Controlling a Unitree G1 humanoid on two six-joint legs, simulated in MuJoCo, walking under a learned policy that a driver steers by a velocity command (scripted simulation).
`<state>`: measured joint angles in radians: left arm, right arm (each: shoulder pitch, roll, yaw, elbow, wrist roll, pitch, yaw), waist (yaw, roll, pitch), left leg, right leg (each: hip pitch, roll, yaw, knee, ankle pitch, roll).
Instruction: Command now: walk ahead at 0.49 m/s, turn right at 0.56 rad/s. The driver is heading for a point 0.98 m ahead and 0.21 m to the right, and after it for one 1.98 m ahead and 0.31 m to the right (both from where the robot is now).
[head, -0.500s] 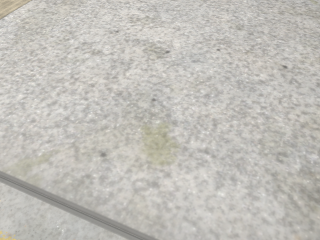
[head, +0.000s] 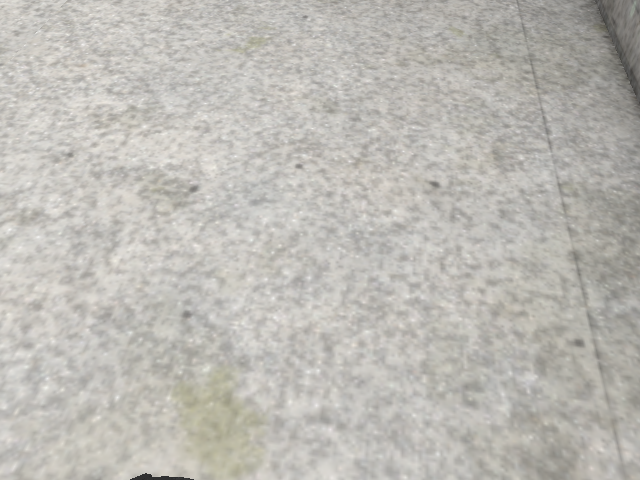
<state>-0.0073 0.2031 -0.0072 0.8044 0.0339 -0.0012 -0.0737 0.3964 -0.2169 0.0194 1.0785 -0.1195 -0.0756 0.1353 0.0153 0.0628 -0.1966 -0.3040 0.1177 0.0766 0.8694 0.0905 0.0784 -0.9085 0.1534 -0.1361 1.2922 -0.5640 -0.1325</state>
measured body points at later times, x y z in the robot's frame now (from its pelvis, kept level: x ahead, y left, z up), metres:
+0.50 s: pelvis +0.28 +0.06 +0.13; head +0.28 +0.08 +0.58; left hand +0.46 +0.27 -0.01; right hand +0.33 -0.20 +0.01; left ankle +0.32 +0.16 -0.61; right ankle +0.18 -0.05 -0.47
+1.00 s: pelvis +0.50 -0.07 +0.12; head +0.54 -0.09 +0.57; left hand +0.78 +0.05 +0.00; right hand +0.40 -0.33 +0.00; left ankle +0.48 +0.12 -0.49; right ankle +0.50 -0.16 -0.61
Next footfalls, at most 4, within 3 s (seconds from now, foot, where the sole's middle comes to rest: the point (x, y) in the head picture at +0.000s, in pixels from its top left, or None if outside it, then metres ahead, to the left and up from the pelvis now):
0.34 left None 0.36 0.16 -0.64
0.88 right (430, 470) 0.54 -0.18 -0.64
1.38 left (396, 307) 0.92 -0.15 -0.64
1.86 right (487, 274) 1.03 -0.38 -0.64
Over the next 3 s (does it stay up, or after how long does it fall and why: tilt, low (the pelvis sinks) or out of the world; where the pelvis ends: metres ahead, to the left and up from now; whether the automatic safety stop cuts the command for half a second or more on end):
stays up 0.98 -0.18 0.13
